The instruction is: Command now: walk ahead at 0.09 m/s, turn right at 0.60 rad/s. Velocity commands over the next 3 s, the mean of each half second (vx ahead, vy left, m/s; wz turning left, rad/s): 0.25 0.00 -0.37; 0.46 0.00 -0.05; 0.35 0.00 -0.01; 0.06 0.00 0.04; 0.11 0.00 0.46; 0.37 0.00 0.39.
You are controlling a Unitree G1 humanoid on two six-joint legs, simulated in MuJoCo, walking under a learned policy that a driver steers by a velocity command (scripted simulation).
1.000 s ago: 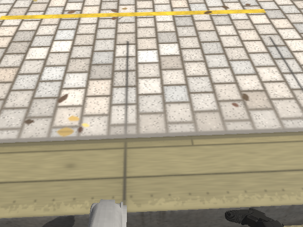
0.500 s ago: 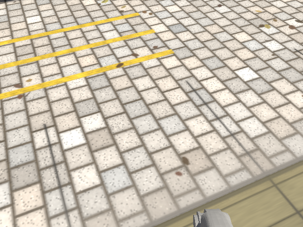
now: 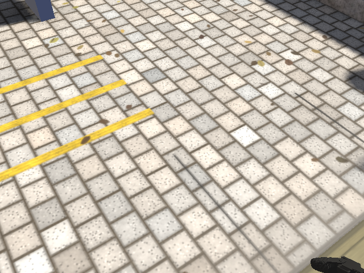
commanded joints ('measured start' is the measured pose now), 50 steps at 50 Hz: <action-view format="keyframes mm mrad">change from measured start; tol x32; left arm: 1 -158 145 41 -184 -21 -30 5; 29 -470 55 30 -362 -100 64 3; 36 83 207 97 -250 -67 64 28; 50 -12 182 79 -189 -78 42 20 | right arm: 1 82 -41 -14 -38 4 12 3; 30 388 -127 -69 109 66 39 -12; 50 -30 -26 -24 -38 55 29 8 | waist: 1 -89 -12 -37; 8 -68 -91 9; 11 -62 417 -115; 35 54 -232 -183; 50 -14 -55 125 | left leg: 1 385 6 82 -280 65 -49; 9 718 29 75 -953 41 63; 11 1093 357 -573 -1168 -44 474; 18 849 178 -149 -1272 -44 292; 31 891 199 -4 -1181 214 255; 33 809 138 67 -966 440 211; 37 8 10 40 -138 -236 98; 50 313 50 105 -749 294 55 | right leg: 1 -121 -154 127 -163 438 -145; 8 112 -287 403 -31 109 -157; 11 -503 45 84 475 -465 88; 14 -531 -108 92 750 -173 92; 30 -134 -150 -128 21 20 34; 33 272 -120 -133 -79 33 -35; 35 828 -506 480 -157 -88 -253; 41 257 -359 199 -362 -41 -163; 50 221 -320 13 -368 132 -125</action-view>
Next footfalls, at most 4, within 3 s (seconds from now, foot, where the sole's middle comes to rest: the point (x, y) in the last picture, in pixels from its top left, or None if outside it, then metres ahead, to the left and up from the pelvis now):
0.18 left None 0.16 0.17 -0.77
0.68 right None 0.31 -0.10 -0.77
1.16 left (170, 248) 0.63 0.10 -0.77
1.60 right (234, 239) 0.69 -0.15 -0.77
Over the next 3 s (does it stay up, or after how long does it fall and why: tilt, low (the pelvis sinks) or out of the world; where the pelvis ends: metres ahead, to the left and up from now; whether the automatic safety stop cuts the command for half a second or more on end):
stays up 0.80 0.03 0.02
